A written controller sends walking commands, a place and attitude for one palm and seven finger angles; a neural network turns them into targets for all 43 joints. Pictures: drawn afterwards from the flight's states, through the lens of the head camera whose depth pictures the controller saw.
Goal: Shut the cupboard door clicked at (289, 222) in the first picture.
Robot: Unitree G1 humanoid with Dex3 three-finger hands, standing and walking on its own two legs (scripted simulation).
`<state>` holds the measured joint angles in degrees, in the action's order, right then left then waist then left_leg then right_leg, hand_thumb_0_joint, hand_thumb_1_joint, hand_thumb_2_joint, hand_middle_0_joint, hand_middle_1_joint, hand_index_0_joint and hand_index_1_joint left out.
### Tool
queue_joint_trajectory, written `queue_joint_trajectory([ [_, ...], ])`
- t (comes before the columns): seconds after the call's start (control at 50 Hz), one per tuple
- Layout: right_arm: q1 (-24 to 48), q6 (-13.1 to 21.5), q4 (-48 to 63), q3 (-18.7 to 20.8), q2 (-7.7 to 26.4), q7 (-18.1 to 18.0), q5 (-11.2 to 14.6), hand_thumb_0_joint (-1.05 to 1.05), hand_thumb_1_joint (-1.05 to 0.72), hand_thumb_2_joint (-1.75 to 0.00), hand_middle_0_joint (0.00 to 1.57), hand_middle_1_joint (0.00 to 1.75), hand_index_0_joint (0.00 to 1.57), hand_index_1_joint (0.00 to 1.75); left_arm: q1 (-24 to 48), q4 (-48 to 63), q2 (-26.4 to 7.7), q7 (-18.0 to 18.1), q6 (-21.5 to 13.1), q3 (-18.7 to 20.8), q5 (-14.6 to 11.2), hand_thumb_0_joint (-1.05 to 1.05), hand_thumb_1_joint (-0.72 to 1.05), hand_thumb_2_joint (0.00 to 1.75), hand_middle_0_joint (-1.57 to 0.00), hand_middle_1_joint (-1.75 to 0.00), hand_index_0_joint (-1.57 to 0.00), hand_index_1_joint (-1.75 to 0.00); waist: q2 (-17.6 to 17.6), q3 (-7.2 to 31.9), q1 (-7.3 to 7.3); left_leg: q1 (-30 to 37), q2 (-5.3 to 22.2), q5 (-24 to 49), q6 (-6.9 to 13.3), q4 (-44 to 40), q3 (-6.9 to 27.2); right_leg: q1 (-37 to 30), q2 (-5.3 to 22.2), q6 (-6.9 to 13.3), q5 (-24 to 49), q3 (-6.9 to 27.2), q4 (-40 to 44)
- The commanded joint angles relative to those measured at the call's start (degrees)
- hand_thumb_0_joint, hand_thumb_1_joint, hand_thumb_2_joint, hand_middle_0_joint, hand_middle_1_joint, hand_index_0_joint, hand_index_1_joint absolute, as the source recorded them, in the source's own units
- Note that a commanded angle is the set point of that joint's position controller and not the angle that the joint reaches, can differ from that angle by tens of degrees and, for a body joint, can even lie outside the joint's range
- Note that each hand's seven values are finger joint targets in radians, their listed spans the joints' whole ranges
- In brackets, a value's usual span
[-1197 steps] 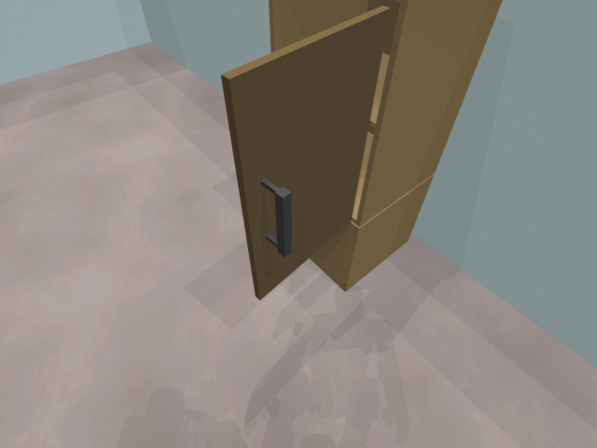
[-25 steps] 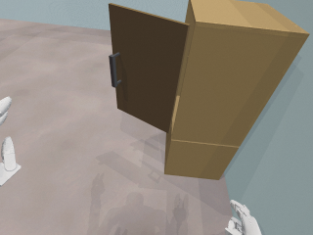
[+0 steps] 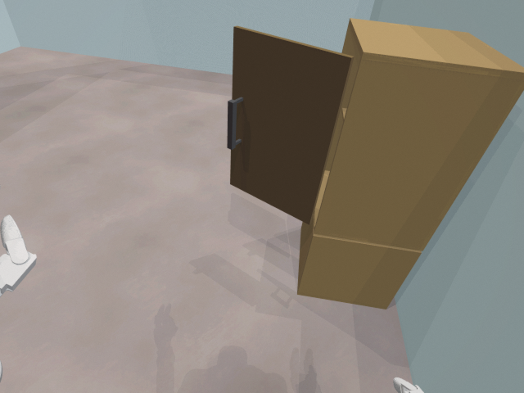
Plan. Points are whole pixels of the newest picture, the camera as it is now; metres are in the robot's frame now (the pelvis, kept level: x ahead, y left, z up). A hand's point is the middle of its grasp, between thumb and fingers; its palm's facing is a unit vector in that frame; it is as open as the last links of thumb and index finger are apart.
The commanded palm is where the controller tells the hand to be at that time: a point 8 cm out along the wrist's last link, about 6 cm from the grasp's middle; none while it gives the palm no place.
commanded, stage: stop stepping back and stand still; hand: left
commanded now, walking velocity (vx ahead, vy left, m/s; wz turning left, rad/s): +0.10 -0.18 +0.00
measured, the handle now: (235, 123) +0.97 +0.17 -0.04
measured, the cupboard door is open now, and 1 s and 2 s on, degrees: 63 63 63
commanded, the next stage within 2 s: let the arm hang, fingers relaxed in 0.72 s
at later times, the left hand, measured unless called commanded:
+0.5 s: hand (82, 252) +0.22 +0.25 +0.16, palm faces +0.45 -0.79 -0.42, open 7.4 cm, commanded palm +0.16 +0.29 +0.19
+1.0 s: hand (128, 373) +0.18 +0.22 -0.07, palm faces +0.02 -0.93 -0.38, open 7.4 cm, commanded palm none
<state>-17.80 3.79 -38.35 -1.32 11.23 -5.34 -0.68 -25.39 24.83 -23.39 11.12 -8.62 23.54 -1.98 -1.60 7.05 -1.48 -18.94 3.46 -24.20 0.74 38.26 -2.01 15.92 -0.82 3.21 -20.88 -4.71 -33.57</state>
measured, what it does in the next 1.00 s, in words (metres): steps on the spot: right foot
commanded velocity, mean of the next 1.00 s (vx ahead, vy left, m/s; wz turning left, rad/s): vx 0.01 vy -0.01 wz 0.00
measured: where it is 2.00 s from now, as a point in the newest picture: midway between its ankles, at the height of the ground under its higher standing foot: outside the picture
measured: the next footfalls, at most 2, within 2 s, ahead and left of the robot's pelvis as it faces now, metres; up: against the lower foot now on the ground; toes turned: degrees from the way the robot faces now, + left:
right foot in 0.32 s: +0.03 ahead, -0.11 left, +0.00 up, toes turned -5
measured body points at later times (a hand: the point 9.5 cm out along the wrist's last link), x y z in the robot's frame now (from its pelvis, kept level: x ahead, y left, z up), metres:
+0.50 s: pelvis +0.02 -0.01 +0.00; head +0.01 +0.00 +0.45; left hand +0.19 +0.29 +0.19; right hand +0.14 -0.26 -0.10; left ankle +0.03 +0.11 -0.73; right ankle -0.01 -0.11 -0.73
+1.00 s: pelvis +0.00 +0.00 +0.00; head +0.00 -0.03 +0.45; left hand +0.17 +0.27 -0.05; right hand +0.15 -0.26 -0.12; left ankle +0.03 +0.11 -0.73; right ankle -0.01 -0.10 -0.73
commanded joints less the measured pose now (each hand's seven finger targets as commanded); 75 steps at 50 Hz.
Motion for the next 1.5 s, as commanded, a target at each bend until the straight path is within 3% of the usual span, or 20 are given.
queue_joint_trajectory([
  [0.0,8.53,5.68,11.52,2.86,8.71,-0.6,0.47,0.0,-0.9,-0.9,0.2,0.3,0.2,0.3,10.2,16.52,-9.98,0.7,-4.56,2.53,0.67,0.0,0.9,0.9,-0.2,-0.3,-0.2,-0.3,19.68,-7.62,3.17,12.54,17.15,-5.8,9.33,-27.28,29.53,21.34,-1.48,-2.81,-8.28,1.75,-20.1],
  [0.04,9.6,5.91,10.59,3.16,7.47,0.58,-0.04,0.0,-0.9,-0.9,0.2,0.3,0.2,0.3,3.82,18.32,-14.44,-0.73,-4.97,7.35,0.08,0.0,0.9,0.9,-0.2,-0.3,-0.2,-0.3,13.11,-6.45,2.71,3.75,17.98,-19.97,8.87,-31.89,32.24,17.37,0.93,-2.81,-4.51,7.45,-27.5],
  [0.08,10.49,5.75,10.66,2.92,6.58,1.59,-0.08,0.0,-0.9,-0.9,0.2,0.3,0.2,0.3,-0.41,20.74,-12.35,-0.89,-5.19,7.0,0.51,0.0,0.9,0.9,-0.2,-0.3,-0.2,-0.3,9.28,-7.09,2.41,0.62,16.65,-14.16,8.49,-30.46,23.47,14.09,2.59,-2.93,-0.17,6.33,-24.5],
  [0.16,9.46,4.7,10.64,2.73,6.84,1.47,-0.33,0.0,-0.9,-0.9,0.2,0.3,0.2,0.3,-4.63,18.62,-11.87,-0.24,-4.9,8.4,0.67,0.0,0.9,0.9,-0.2,-0.3,-0.2,-0.3,17.12,-7.03,2.31,-6.32,11.94,-13.28,4.43,-29.99,10.13,0.05,-0.56,-2.85,-0.55,-0.96,-9.4],
  [0.22,8.31,3.63,10.57,2.92,7.21,0.96,-0.13,0.0,-0.9,-0.9,0.2,0.3,0.2,0.3,-3.56,13.52,-10.55,0.29,-3.54,7.67,0.53,0.0,0.9,0.9,-0.2,-0.3,-0.2,-0.3,15.53,-5.95,2.56,-8.73,8.42,-13.81,2.18,-23.89,4.5,-10.7,-2.35,-2.48,-0.27,-3.57,4.59],
  [0.26,8.05,3.5,10.48,2.75,6.95,0.83,-0.03,0.0,-0.9,-0.9,0.2,0.3,0.2,0.3,-2.19,11.23,-9.99,0.36,-3.16,6.5,0.42,0.0,0.9,0.9,-0.2,-0.3,-0.2,-0.3,10.35,-6.37,3.27,-9.67,5.39,-7.85,1.22,-16.2,2.47,-12.32,1.35,-0.72,0.52,2.3,10.41],
  [0.3,6.79,3.49,9.79,3.02,6.77,0.94,-0.23,0.0,-0.9,-0.9,0.2,0.3,0.2,0.3,0.16,10.57,-12.6,0.78,-3.92,8.45,0.17,0.0,0.9,0.9,-0.2,-0.3,-0.2,-0.3,0.49,-4.68,3.51,-8.17,1.02,3.37,-0.17,-2.89,-0.35,-8.31,11.92,3.96,5.73,17.4,15.42],
  [0.32,6.76,4.0,8.9,3.12,6.31,1.28,0.4,0.0,-0.9,-0.9,0.2,0.3,0.2,0.3,1.55,10.39,-11.6,0.75,-3.7,7.12,-0.11,0.0,0.9,0.9,-0.2,-0.3,-0.2,-0.3,-4.22,-2.43,3.07,-7.2,-1.06,3.7,-1.2,0.66,-0.77,-7.7,14.6,4.87,5.03,20.33,16.31],
  [0.34,8.32,4.04,9.31,3.89,6.82,1.35,1.3,0.0,-0.9,-0.9,0.2,0.3,0.2,0.3,1.53,11.49,-11.79,0.92,-3.33,6.7,-0.19,0.0,0.9,0.9,-0.2,-0.3,-0.2,-0.3,-7.18,-2.36,2.33,-7.51,-1.16,4.07,-1.52,4.71,0.22,-7.75,16.72,6.46,7.89,24.08,16.75],
  [0.4,9.53,3.5,9.51,3.0,6.21,1.35,1.13,0.0,-0.9,-0.9,0.2,0.3,0.2,0.3,-1.53,11.99,-10.98,0.96,-4.4,6.76,0.24,0.0,0.9,0.9,-0.2,-0.3,-0.2,-0.3,-5.86,-3.78,2.24,-6.4,-0.39,4.34,-1.0,-1.53,1.25,-10.16,15.76,5.18,24.88,15.66,11.18],
  [0.48,10.59,3.34,10.76,3.66,7.19,0.24,1.19,0.0,-0.9,-0.9,0.2,0.3,0.2,0.3,-3.46,15.71,-12.26,0.59,-5.77,8.68,-0.03,0.0,0.9,0.9,-0.2,-0.3,-0.2,-0.3,4.53,-0.8,1.89,6.4,2.61,29.82,0.35,-11.96,3.69,-6.59,6.37,-1.97,24.12,6.91,4.47],
  [0.54,10.33,3.51,11.01,3.27,7.16,0.07,0.89,0.0,-0.9,-0.9,0.2,0.3,0.2,0.3,-3.02,17.38,-12.66,0.22,-6.61,9.09,0.41,0.0,0.9,0.9,-0.2,-0.3,-0.2,-0.3,12.29,-0.84,1.95,5.75,5.17,36.94,1.1,-12.92,6.88,-7.08,3.15,-2.97,22.37,4.09,3.61],
  [0.66,8.88,2.78,11.99,3.31,6.89,0.63,1.46,0.0,-0.9,-0.9,0.2,0.3,0.2,0.3,-8.31,12.38,-10.07,-0.13,-5.55,7.93,-0.77,0.0,0.9,0.9,-0.2,-0.3,-0.2,-0.3,6.01,2.79,2.42,4.71,3.16,33.46,-0.47,-10.37,2.76,-11.57,5.0,-2.13,31.58,6.7,5.97],
  [0.78,9.84,1.75,12.49,2.88,6.83,0.31,1.42,0.0,-0.9,-0.9,0.2,0.3,0.2,0.3,-6.59,11.42,-10.17,-0.24,-4.22,7.13,-1.12,0.0,0.9,0.9,-0.2,-0.3,-0.2,-0.3,3.25,0.62,2.41,3.65,2.26,25.23,-0.47,-11.04,2.44,-8.58,5.88,-2.06,26.97,8.21,8.79],
  [0.8,16.01,5.16,3.06,4.99,16.77,5.61,2.03,0.0,-0.9,-0.9,0.2,0.3,0.2,0.3,-0.49,-27.84,-0.8,-8.76,4.29,-18.94,3.2,0.0,0.9,0.9,-0.2,-0.3,-0.2,-0.3,4.4,-5.57,3.23,1.62,2.99,31.68,-0.44,-3.84,2.72,-0.8,9.67,-1.09,31.84,4.21,2.6],
  [0.82,11.59,2.71,1.77,5.83,15.79,5.8,1.03,0.0,-0.9,-0.9,0.2,0.3,0.2,0.3,0.72,-29.92,-0.13,-10.29,8.15,-17.49,3.28,0.0,0.9,0.9,-0.2,-0.3,-0.2,-0.3,4.91,-2.58,2.61,4.11,3.56,28.17,-0.58,-6.4,2.85,0.72,8.82,-0.58,25.38,6.96,4.23],
  [0.94,8.58,-2.27,-1.86,3.2,12.94,5.6,-0.65,0.0,-0.9,-0.9,0.2,0.3,0.2,0.3,10.31,-49.99,-0.7,-10.89,8.11,-19.87,3.62,0.0,0.9,0.9,-0.2,-0.3,-0.2,-0.3,-10.66,-4.38,2.51,4.03,1.12,21.49,0.86,-7.2,5.24,1.26,9.61,1.27,14.82,8.66,7.45],
  [1.12,5.69,-4.22,-14.62,1.74,6.62,4.49,-1.04,0.0,-0.9,-0.9,0.2,0.3,0.2,0.3,8.39,-76.12,4.75,-9.88,8.58,-20.95,2.82,0.0,0.9,0.9,-0.2,-0.3,-0.2,-0.3,10.11,-7.04,1.54,4.59,1.02,11.92,0.34,-16.66,5.28,-4.13,7.43,0.26,4.01,8.87,14.77],
  [1.28,-0.8,-4.13,-21.44,2.43,5.98,3.59,-0.35,0.0,-0.9,-0.9,0.2,0.3,0.2,0.3,6.31,-85.63,5.65,-9.82,8.21,-21.64,2.51,0.0,0.9,0.9,-0.2,-0.3,-0.2,-0.3,3.7,-9.81,1.95,5.72,2.21,10.35,0.8,-18.88,5.52,-4.09,6.97,0.32,3.55,7.31,17.44],
  [1.48,-3.08,-3.87,-23.84,2.74,4.71,3.3,-0.34,0.0,-0.9,-0.9,0.2,0.3,0.2,0.3,3.79,-88.71,7.43,-9.35,8.54,-21.61,2.81,0.0,0.9,0.9,-0.2,-0.3,-0.2,-0.3,1.89,-12.65,1.59,3.95,2.79,5.88,1.52,-22.29,6.63,-3.08,6.01,-0.4,3.31,6.35,15.75],
])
